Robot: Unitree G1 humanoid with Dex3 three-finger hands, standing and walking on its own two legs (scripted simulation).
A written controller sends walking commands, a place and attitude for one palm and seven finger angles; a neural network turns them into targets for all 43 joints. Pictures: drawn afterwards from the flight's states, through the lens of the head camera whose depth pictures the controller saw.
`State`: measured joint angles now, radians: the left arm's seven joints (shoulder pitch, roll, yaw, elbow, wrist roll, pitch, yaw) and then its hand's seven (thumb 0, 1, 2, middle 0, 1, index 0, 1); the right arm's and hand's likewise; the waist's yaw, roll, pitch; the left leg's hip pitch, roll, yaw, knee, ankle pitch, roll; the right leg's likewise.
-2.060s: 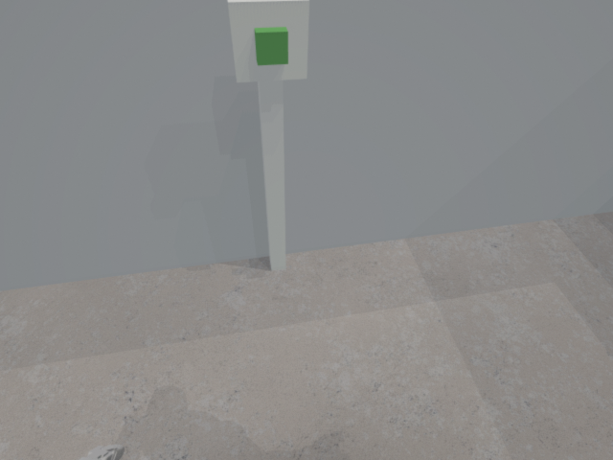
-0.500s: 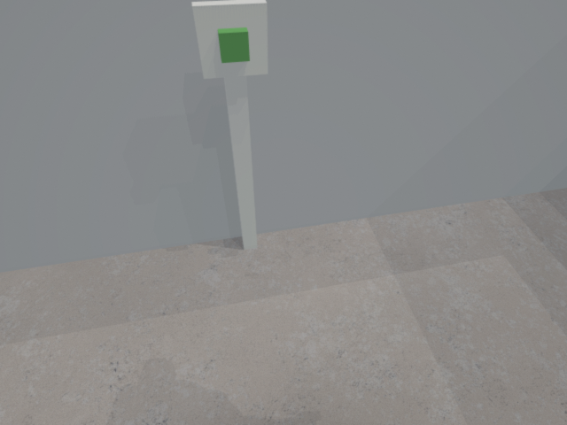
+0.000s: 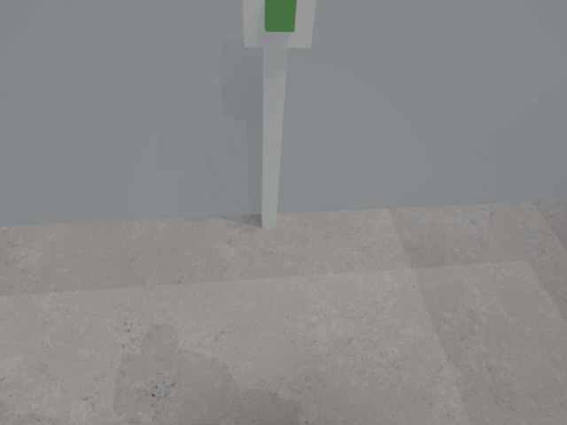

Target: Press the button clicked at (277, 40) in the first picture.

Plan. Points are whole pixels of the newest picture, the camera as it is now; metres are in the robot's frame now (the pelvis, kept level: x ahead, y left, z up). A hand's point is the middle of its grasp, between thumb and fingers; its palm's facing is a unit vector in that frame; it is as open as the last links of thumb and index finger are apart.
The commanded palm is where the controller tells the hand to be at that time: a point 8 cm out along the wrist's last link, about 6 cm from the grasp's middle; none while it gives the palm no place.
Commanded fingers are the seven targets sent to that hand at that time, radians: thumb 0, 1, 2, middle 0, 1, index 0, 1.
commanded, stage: turn to face it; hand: left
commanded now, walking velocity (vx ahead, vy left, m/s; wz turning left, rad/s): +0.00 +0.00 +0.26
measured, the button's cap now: (279, 13) +0.95 +0.07 +0.14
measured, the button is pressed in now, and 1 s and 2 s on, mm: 0 0 0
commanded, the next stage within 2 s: take the last steps up to it in 0.12 s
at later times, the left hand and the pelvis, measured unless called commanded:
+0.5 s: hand out of the picture -0.06 +0.13 -0.16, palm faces +0.17 -0.97 -0.17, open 7.3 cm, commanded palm none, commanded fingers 0.00 0.90 0.90 -0.20 -0.30 -0.20 -0.30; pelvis +0.00 -0.03 +0.01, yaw +8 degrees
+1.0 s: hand (189, 395) +0.19 +0.16 -0.17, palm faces -0.01 -0.99 -0.15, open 7.3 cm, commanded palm none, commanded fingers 0.00 0.90 0.90 -0.20 -0.30 -0.20 -0.30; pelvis +0.13 -0.03 +0.01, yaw +1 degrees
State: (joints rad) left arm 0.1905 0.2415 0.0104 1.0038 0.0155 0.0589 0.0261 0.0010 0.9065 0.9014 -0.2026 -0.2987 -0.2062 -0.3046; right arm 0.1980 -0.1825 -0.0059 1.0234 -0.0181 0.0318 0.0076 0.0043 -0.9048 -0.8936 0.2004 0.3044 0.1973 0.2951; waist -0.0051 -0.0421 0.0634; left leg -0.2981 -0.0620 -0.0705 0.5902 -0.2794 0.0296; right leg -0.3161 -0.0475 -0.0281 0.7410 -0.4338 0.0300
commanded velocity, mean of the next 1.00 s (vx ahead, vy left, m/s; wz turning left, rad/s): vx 0.24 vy -0.12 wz -0.03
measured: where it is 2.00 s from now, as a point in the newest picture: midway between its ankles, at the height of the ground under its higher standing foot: (320, 351)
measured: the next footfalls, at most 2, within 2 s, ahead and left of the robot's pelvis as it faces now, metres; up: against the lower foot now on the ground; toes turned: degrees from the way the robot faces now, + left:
right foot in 0.22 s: -0.01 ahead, -0.14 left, +0.00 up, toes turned +4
left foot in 0.60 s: +0.04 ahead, +0.11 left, +0.00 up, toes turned +14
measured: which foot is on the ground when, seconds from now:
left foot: down 0.00-0.24, up 0.26-0.58, down 0.60-1.00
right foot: up 0.00-0.20, down 0.22-0.60, up 0.62-1.00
